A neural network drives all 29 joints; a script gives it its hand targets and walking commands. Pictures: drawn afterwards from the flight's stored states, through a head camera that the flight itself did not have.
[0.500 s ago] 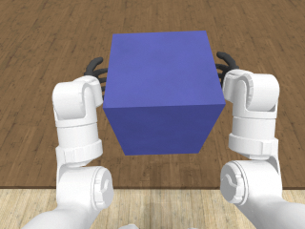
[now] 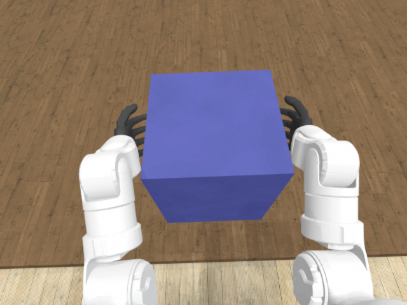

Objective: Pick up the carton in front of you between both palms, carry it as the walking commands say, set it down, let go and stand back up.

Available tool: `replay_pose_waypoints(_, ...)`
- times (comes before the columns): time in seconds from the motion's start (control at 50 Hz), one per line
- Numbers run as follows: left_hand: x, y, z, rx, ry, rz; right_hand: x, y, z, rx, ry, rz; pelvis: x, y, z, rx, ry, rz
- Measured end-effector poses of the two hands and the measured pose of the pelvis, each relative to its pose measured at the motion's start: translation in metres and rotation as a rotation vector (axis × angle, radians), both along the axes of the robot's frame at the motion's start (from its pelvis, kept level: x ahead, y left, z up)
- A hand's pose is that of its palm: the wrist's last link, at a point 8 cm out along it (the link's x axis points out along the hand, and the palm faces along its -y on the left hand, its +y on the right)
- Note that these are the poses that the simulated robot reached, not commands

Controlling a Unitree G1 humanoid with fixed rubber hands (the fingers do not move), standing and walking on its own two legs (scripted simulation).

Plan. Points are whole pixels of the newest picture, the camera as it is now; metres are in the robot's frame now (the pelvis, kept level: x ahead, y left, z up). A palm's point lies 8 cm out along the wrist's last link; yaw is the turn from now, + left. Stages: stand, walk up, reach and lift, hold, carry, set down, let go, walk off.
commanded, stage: carry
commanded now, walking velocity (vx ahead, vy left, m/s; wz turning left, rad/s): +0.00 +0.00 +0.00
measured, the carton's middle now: (212, 155) +0.39 -0.01 +0.03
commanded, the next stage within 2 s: none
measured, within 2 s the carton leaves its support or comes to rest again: neither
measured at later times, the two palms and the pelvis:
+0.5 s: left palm (125, 143) +0.38 +0.15 +0.11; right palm (298, 136) +0.37 -0.15 +0.10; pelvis +0.02 +0.01 -0.02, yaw -1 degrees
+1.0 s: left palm (121, 152) +0.34 +0.14 +0.14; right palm (316, 140) +0.34 -0.16 +0.14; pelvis +0.00 +0.00 -0.01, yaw -2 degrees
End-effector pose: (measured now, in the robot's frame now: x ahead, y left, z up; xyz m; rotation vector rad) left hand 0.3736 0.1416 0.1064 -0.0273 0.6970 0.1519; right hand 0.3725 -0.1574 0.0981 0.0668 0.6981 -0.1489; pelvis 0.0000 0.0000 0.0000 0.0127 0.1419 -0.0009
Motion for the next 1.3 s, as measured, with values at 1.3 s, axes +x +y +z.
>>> replay_pose_waypoints(1.3,0.065,0.011,0.058,0.011,0.034,-0.076,0.049,0.011,0.064,-0.09,0.035,0.009,0.062,0.015,-0.007,-0.025,-0.067,-0.007)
